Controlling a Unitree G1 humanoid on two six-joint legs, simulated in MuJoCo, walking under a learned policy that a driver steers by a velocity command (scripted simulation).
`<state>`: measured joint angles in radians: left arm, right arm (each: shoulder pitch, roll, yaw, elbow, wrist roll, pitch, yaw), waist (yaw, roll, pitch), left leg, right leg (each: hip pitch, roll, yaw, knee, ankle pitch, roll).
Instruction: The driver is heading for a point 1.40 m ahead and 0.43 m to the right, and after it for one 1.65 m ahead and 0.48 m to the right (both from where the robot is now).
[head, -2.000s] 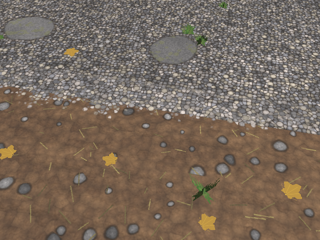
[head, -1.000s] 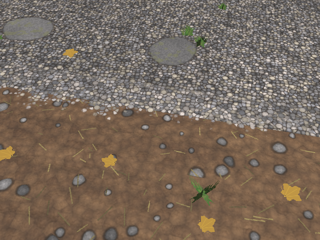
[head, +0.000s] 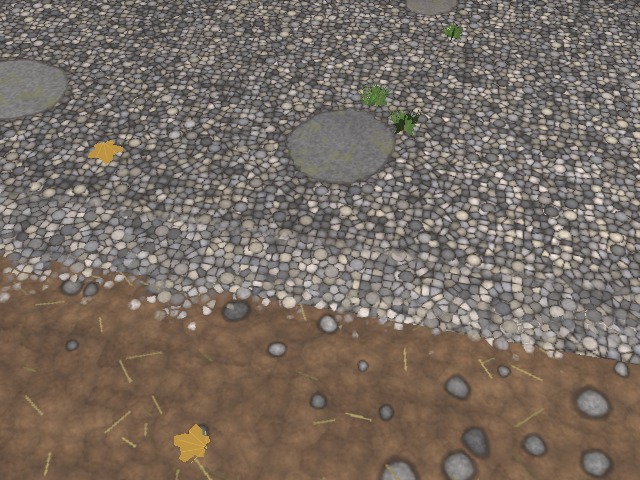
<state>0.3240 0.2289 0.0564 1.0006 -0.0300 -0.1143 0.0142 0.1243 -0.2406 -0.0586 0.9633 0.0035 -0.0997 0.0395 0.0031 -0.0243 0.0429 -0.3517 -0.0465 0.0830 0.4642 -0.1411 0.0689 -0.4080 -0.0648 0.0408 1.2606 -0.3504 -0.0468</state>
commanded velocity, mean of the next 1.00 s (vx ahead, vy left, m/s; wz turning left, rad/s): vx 0.50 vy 0.00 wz -0.02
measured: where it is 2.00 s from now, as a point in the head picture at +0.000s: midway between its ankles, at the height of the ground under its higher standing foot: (386, 222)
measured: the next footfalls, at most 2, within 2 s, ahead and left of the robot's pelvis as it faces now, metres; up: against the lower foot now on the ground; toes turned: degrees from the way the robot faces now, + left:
right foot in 0.40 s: +0.42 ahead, -0.16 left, +0.00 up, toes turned -3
left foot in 0.96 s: +0.73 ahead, +0.09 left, +0.00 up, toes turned +2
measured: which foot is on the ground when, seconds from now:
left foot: down 0.00-0.40, up 0.42-0.94, down 0.96-1.00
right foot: up 0.00-0.38, down 0.40-0.96, up 0.98-1.00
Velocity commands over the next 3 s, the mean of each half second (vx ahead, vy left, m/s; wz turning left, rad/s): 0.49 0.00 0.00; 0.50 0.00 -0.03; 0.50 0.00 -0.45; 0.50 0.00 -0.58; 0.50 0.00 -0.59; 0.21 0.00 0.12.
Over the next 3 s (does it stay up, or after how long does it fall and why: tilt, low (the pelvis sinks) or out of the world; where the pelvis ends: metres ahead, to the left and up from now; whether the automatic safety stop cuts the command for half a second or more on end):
stays up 1.44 -0.48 0.00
